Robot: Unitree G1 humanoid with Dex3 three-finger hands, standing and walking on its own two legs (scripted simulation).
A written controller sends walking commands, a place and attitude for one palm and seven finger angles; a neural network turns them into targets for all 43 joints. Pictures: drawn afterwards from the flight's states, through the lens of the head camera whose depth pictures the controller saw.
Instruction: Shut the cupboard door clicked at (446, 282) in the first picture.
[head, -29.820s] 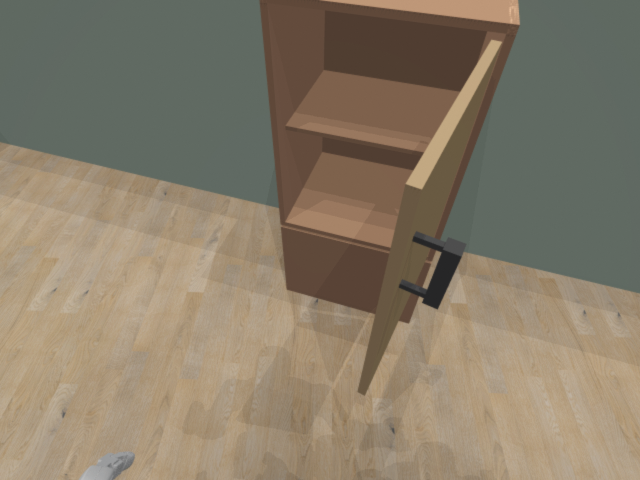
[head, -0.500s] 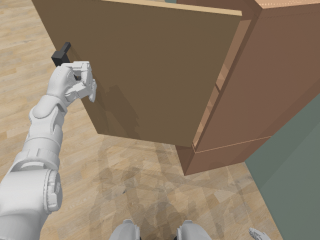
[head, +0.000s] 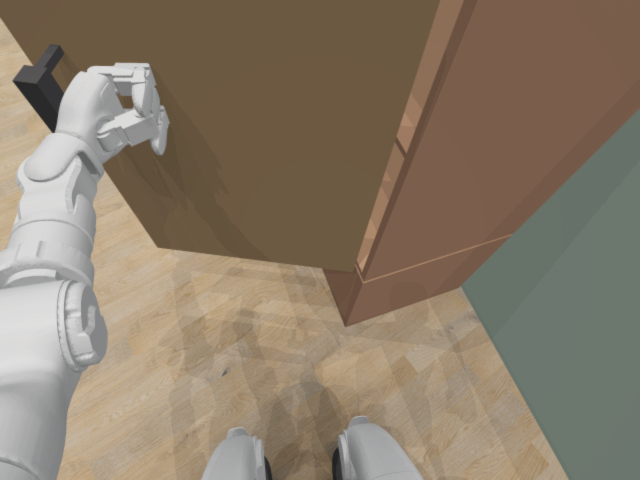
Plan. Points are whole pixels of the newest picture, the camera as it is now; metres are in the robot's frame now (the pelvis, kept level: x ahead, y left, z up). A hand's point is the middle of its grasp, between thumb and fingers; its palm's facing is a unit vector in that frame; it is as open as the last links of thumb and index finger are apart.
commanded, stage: push the door shut along its arc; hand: left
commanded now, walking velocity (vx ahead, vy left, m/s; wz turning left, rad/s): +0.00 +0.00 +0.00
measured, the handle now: (70, 107) +0.55 +0.24 +0.11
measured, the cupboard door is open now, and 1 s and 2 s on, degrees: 64 51 51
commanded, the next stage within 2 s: pull the fist back off the door in 0.42 s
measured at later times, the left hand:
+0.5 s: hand (172, 103) +0.54 +0.12 +0.12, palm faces -0.39 -0.92 -0.02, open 3.3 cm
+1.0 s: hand (190, 96) +0.54 +0.10 +0.13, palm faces +0.08 -1.00 +0.02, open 3.1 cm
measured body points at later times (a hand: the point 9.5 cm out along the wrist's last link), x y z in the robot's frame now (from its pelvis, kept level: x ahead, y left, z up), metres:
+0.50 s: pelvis -0.01 +0.00 -0.02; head +0.14 +0.02 +0.41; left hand +0.55 +0.17 +0.13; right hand +0.01 -0.28 -0.12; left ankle +0.03 +0.11 -0.67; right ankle +0.02 -0.11 -0.67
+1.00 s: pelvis +0.02 -0.01 +0.01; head +0.12 -0.01 +0.45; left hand +0.53 +0.15 +0.13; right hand +0.00 -0.25 -0.11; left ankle +0.03 +0.11 -0.67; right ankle +0.02 -0.11 -0.67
